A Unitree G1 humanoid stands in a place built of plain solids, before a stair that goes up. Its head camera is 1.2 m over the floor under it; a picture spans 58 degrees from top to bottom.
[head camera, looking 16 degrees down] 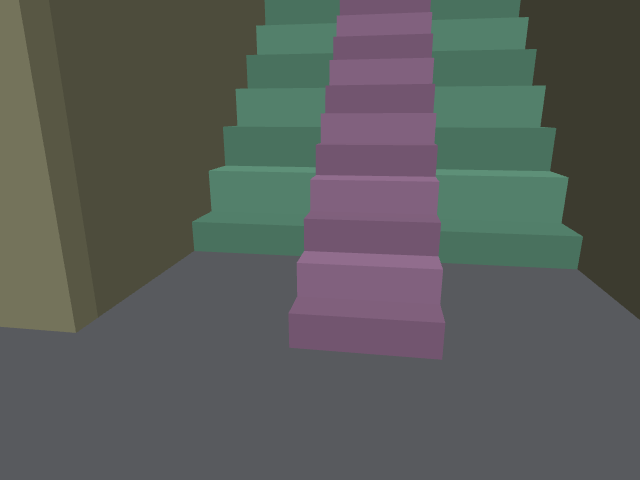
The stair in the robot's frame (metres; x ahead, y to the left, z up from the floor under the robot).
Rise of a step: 0.20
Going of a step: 0.23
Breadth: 0.80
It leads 9 degrees to the right of straight ahead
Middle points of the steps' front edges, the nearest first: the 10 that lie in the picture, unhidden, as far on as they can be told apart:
2.02 -0.23 0.20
2.25 -0.26 0.41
2.47 -0.30 0.61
2.70 -0.33 0.81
2.92 -0.37 1.01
3.15 -0.40 1.22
3.37 -0.44 1.42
3.59 -0.47 1.62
3.82 -0.50 1.83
4.04 -0.54 2.03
